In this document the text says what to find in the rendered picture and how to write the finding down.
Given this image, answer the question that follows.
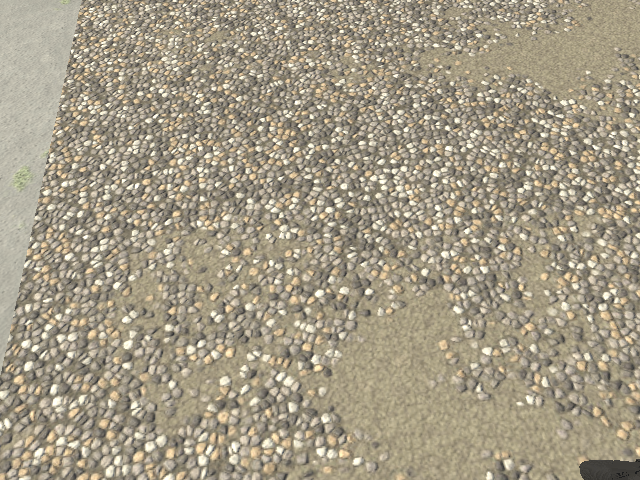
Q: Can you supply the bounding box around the right robot hand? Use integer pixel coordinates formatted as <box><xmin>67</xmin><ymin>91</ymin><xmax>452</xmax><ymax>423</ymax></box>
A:
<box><xmin>579</xmin><ymin>459</ymin><xmax>640</xmax><ymax>480</ymax></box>

